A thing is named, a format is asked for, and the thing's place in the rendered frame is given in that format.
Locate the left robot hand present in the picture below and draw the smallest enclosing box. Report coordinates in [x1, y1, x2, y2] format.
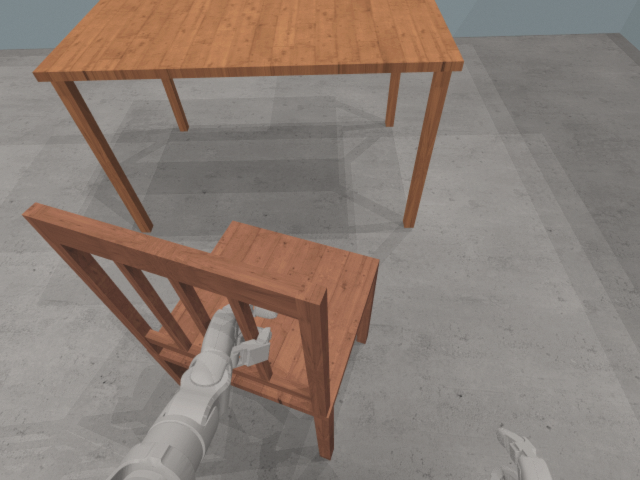
[201, 304, 278, 369]

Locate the table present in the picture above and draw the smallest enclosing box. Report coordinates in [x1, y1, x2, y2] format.
[32, 0, 464, 233]

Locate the right robot hand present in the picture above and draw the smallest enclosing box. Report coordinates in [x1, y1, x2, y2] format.
[486, 428, 554, 480]

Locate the left robot forearm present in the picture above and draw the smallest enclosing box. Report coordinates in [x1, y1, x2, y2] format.
[106, 351, 233, 480]

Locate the chair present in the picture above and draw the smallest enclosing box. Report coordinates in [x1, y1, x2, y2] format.
[22, 202, 380, 460]

